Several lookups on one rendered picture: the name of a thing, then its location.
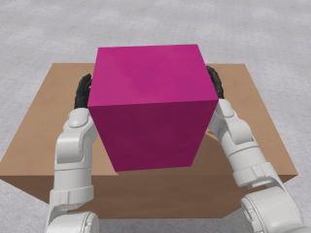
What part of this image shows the left robot forearm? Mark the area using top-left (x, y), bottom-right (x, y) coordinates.
top-left (45, 108), bottom-right (98, 233)

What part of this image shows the robot left hand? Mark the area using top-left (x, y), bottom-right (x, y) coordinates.
top-left (74, 74), bottom-right (92, 110)

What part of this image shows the pedestal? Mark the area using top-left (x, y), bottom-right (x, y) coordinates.
top-left (0, 62), bottom-right (298, 219)

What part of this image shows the robot right hand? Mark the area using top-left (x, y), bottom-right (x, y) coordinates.
top-left (206, 65), bottom-right (225, 99)

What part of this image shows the carton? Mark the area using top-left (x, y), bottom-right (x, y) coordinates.
top-left (87, 44), bottom-right (219, 172)

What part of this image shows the right robot forearm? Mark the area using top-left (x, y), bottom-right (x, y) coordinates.
top-left (207, 98), bottom-right (304, 223)

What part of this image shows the left robot upper arm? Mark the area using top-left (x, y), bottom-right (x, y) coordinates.
top-left (46, 211), bottom-right (99, 233)

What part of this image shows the right robot upper arm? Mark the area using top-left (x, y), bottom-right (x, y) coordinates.
top-left (240, 186), bottom-right (311, 233)

